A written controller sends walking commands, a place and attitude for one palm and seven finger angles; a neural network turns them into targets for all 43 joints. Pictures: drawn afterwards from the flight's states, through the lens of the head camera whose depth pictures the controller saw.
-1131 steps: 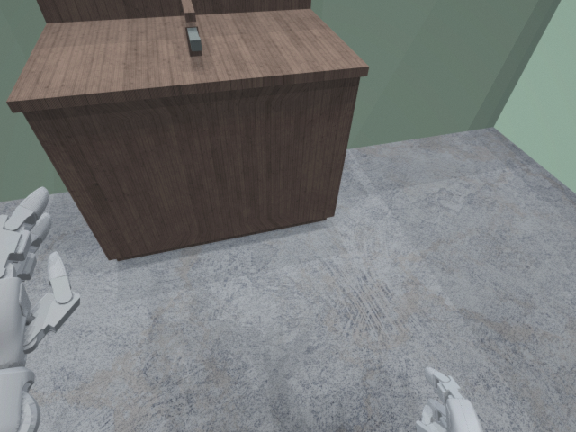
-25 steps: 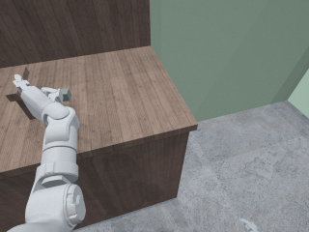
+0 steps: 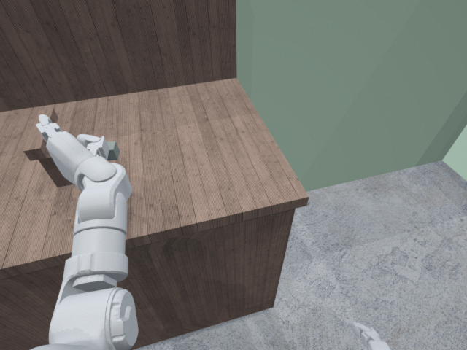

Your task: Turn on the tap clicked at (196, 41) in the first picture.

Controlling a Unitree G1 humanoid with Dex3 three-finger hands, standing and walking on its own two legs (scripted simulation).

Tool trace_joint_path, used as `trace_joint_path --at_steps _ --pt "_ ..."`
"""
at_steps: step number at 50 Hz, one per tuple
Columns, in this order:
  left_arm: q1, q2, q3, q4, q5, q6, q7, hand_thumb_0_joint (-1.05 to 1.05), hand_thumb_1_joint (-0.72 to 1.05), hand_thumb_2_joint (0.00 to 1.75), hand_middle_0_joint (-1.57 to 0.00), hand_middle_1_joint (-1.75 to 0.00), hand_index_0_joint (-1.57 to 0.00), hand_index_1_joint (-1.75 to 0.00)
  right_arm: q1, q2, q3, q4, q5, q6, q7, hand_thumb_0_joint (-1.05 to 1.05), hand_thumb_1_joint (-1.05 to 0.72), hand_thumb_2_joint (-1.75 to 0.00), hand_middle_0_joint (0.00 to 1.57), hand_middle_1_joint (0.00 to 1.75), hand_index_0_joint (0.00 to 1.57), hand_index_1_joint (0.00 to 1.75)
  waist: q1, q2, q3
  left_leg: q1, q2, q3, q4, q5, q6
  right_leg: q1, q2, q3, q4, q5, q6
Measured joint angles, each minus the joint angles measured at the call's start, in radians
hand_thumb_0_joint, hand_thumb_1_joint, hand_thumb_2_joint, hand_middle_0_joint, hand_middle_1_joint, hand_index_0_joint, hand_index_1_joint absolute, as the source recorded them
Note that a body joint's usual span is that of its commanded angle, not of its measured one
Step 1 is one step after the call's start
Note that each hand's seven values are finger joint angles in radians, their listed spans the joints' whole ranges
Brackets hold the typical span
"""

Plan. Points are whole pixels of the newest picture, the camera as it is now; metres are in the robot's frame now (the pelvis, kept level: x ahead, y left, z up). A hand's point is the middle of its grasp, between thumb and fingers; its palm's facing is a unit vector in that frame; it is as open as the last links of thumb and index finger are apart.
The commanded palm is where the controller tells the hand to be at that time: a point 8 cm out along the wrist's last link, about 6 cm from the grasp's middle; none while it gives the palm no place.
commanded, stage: lift the hand up off the lever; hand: left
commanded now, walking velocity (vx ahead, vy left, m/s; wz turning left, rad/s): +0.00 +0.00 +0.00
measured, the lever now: (110, 151) +0.46 +0.31 +0.09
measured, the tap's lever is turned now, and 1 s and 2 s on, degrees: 81 81 81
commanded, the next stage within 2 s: draw the hand back beside the body in 0.08 s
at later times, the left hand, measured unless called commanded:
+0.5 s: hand (106, 170) +0.34 +0.25 +0.16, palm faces +0.45 -0.88 -0.18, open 7.7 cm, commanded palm +0.30 +0.27 +0.17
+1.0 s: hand (85, 214) +0.24 +0.23 +0.17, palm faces +0.38 -0.89 -0.26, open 7.6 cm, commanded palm +0.20 +0.27 +0.17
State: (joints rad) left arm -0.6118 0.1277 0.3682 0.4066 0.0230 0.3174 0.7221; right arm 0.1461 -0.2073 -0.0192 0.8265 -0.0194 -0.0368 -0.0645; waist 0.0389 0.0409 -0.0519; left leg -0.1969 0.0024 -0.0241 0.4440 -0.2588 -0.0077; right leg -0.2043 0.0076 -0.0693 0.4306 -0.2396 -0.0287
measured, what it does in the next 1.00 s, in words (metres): stands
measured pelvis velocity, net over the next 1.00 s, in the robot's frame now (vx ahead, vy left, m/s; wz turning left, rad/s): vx -0.03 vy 0.00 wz -0.05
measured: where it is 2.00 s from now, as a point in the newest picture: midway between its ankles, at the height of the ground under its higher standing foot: outside the picture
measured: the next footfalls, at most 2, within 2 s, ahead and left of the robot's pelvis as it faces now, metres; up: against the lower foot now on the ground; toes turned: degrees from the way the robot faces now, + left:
none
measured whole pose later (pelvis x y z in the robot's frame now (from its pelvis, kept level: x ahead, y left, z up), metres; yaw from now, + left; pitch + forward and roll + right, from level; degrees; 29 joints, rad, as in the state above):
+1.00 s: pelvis -0.03 +0.00 +0.01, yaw -3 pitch -6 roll +0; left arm 0.11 0.31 0.26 -0.09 -0.07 -0.14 0.11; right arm 0.17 -0.21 0.01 0.68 0.00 -0.09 -0.06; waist 0.04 0.06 0.04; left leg -0.04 0.03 0.02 0.34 -0.19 -0.01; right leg -0.06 0.04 -0.03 0.31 -0.15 -0.04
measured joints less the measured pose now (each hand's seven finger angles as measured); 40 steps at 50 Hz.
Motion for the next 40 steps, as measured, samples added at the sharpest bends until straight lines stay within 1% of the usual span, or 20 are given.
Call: trace_joint_path --at_steps 4,10,11,12,14,15,17,18,19,20,21,23,24,25,27,31,33,35,40 --pt "-0.024 -0.004 -0.007 0.025 0.003 0.010 0.003 0.02 0.90 0.90 -0.15 -0.15 -0.15 -0.15 -0.018 -0.003 0.002 0.000 0.000 -0.006 -0.004 0.01 -0.91 -0.90 0.20 0.30 0.21 0.30 0.005 -0.004 0.003 -0.005 0.000 -0.008 -0.002 0.002 -0.002 -0.002 0.000 -0.008 -0.003 0.000 -0.002" --pt "-0.040 -0.002 0.007 0.042 0.011 -0.001 0.008 0.02 0.90 0.90 -0.15 -0.15 -0.15 -0.15 -0.031 0.000 0.002 -0.013 -0.005 -0.001 -0.002 0.01 -0.91 -0.90 0.20 0.30 0.21 0.30 0.003 -0.006 -0.001 -0.013 0.004 -0.007 -0.002 0.000 -0.007 -0.013 0.004 -0.007 0.001 -0.004 -0.007" --pt "-0.026 0.007 0.000 0.028 0.019 0.001 -0.024 0.02 0.90 0.90 -0.15 -0.15 -0.15 -0.15 -0.032 0.000 0.004 -0.018 -0.005 0.007 -0.004 0.01 -0.91 -0.90 0.20 0.30 0.21 0.30 0.001 -0.007 0.000 -0.010 0.005 -0.004 -0.004 -0.001 -0.007 -0.014 0.004 -0.005 0.004 -0.006 -0.008" --pt "-0.002 0.021 -0.013 0.003 0.022 -0.004 -0.081 0.02 0.90 0.90 -0.15 -0.15 -0.15 -0.15 -0.030 0.001 0.006 -0.027 -0.002 0.016 -0.009 0.01 -0.91 -0.90 0.20 0.30 0.21 0.30 -0.002 -0.007 0.004 -0.003 0.005 -0.001 -0.006 -0.002 -0.006 -0.010 0.005 -0.001 0.007 -0.008 -0.009" --pt "0.059 0.051 -0.043 -0.060 0.005 -0.021 -0.220 0.02 0.91 0.90 -0.15 -0.15 -0.15 -0.15 -0.021 -0.001 0.010 -0.050 0.009 0.033 -0.025 0.01 -0.91 -0.90 0.20 0.30 0.21 0.30 -0.004 -0.005 0.014 0.020 0.009 0.008 -0.014 -0.004 -0.006 0.007 0.009 0.007 0.004 -0.010 -0.010" --pt "0.092 0.065 -0.055 -0.090 -0.013 -0.031 -0.294 0.02 0.91 0.90 -0.15 -0.15 -0.15 -0.15 -0.013 -0.004 0.013 -0.060 0.016 0.041 -0.034 0.01 -0.91 -0.90 0.20 0.30 0.21 0.30 -0.005 -0.002 0.019 0.033 0.012 0.012 -0.019 -0.005 -0.006 0.018 0.012 0.012 -0.001 -0.009 -0.010" --pt "0.160 0.094 -0.063 -0.142 -0.069 -0.043 -0.435 0.02 0.90 0.90 -0.15 -0.15 -0.15 -0.15 0.003 -0.010 0.020 -0.078 0.032 0.051 -0.050 0.01 -0.91 -0.90 0.20 0.30 0.21 0.30 -0.006 0.003 0.022 0.060 0.017 0.022 -0.031 -0.007 -0.006 0.041 0.018 0.022 -0.013 -0.006 -0.011" --pt "0.194 0.103 -0.059 -0.169 -0.102 -0.038 -0.485 0.02 0.90 0.90 -0.15 -0.15 -0.15 -0.15 0.011 -0.013 0.022 -0.086 0.039 0.053 -0.056 0.01 -0.91 -0.90 0.20 0.30 0.21 0.30 -0.006 0.006 0.020 0.071 0.021 0.027 -0.036 -0.008 -0.007 0.050 0.022 0.027 -0.019 -0.004 -0.012" --pt "0.227 0.108 -0.050 -0.195 -0.130 -0.030 -0.517 0.02 0.90 0.90 -0.16 -0.16 -0.16 -0.16 0.020 -0.016 0.024 -0.092 0.045 0.051 -0.060 0.01 -0.91 -0.90 0.20 0.30 0.21 0.30 -0.006 0.008 0.018 0.080 0.024 0.032 -0.040 -0.009 -0.008 0.058 0.025 0.032 -0.024 -0.003 -0.012" --pt "0.258 0.111 -0.038 -0.222 -0.151 -0.018 -0.532 0.02 0.90 0.90 -0.16 -0.16 -0.16 -0.16 0.026 -0.018 0.025 -0.096 0.050 0.048 -0.062 0.01 -0.91 -0.90 0.20 0.30 0.21 0.30 -0.005 0.009 0.017 0.088 0.027 0.037 -0.042 -0.010 -0.010 0.065 0.028 0.036 -0.027 -0.002 -0.012" --pt "0.298 0.125 -0.032 -0.239 -0.150 -0.035 -0.544 0.02 0.90 0.90 -0.16 -0.16 -0.16 -0.16 0.027 -0.021 0.027 -0.100 0.046 0.042 -0.055 0.01 -0.91 -0.90 0.20 0.30 0.21 0.30 -0.011 0.012 0.019 0.096 0.029 0.040 -0.044 -0.011 -0.011 0.072 0.031 0.040 -0.030 -0.001 -0.013" --pt "0.385 0.171 -0.025 -0.248 -0.137 -0.110 -0.565 0.02 0.90 0.90 -0.17 -0.17 -0.16 -0.17 0.031 -0.026 0.026 -0.115 0.037 0.025 -0.034 0.01 -0.91 -0.90 0.20 0.30 0.20 0.30 -0.024 0.015 0.024 0.107 0.031 0.046 -0.051 -0.009 -0.013 0.078 0.033 0.045 -0.032 0.001 -0.014" --pt "0.424 0.190 -0.022 -0.253 -0.131 -0.146 -0.571 0.02 0.90 0.90 -0.17 -0.17 -0.17 -0.17 0.037 -0.028 0.023 -0.125 0.036 0.015 -0.026 0.01 -0.91 -0.90 0.20 0.30 0.20 0.30 -0.026 0.016 0.030 0.111 0.033 0.047 -0.054 -0.006 -0.013 0.081 0.034 0.046 -0.034 0.003 -0.014" --pt "0.456 0.204 -0.022 -0.262 -0.124 -0.178 -0.575 0.02 0.90 0.90 -0.17 -0.17 -0.17 -0.17 0.043 -0.031 0.019 -0.133 0.036 0.005 -0.019 0.01 -0.91 -0.90 0.20 0.30 0.20 0.30 -0.023 0.017 0.037 0.115 0.034 0.048 -0.057 -0.004 -0.014 0.086 0.035 0.046 -0.039 0.006 -0.015" --pt "0.497 0.215 -0.028 -0.286 -0.110 -0.235 -0.573 0.02 0.90 0.90 -0.17 -0.18 -0.17 -0.18 0.058 -0.041 0.010 -0.140 0.033 -0.019 -0.010 0.01 -0.91 -0.90 0.20 0.30 0.20 0.30 -0.010 0.019 0.050 0.118 0.034 0.044 -0.060 0.003 -0.014 0.094 0.035 0.043 -0.048 0.015 -0.015" --pt "0.518 0.206 -0.061 -0.319 -0.094 -0.333 -0.563 0.02 0.90 0.90 -0.17 -0.19 -0.17 -0.19 0.064 -0.058 0.001 -0.125 0.031 -0.048 -0.002 0.01 -0.91 -0.90 0.20 0.30 0.20 0.30 0.018 0.021 0.067 0.116 0.027 0.029 -0.066 0.020 -0.011 0.101 0.029 0.029 -0.061 0.030 -0.014" --pt "0.517 0.198 -0.080 -0.324 -0.090 -0.369 -0.563 0.02 0.90 0.90 -0.17 -0.19 -0.17 -0.19 0.052 -0.058 0.003 -0.116 0.032 -0.052 -0.002 0.01 -0.91 -0.90 0.20 0.30 0.20 0.30 0.024 0.019 0.075 0.115 0.024 0.024 -0.069 0.029 -0.010 0.102 0.025 0.024 -0.064 0.037 -0.013" --pt "0.519 0.192 -0.096 -0.327 -0.087 -0.395 -0.566 0.02 0.90 0.90 -0.17 -0.20 -0.17 -0.20 0.036 -0.053 0.006 -0.114 0.031 -0.053 -0.002 0.01 -0.91 -0.90 0.20 0.30 0.20 0.30 0.023 0.017 0.080 0.115 0.022 0.023 -0.073 0.037 -0.009 0.103 0.024 0.022 -0.070 0.045 -0.013" --pt "0.564 0.181 -0.118 -0.359 -0.086 -0.433 -0.582 0.02 0.90 0.90 -0.18 -0.21 -0.18 -0.21 0.004 -0.028 0.019 -0.131 0.024 -0.058 0.001 0.01 -0.91 -0.90 0.20 0.30 0.20 0.30 0.006 0.018 0.088 0.131 0.023 0.034 -0.091 0.054 -0.008 0.113 0.025 0.033 -0.086 0.066 -0.012"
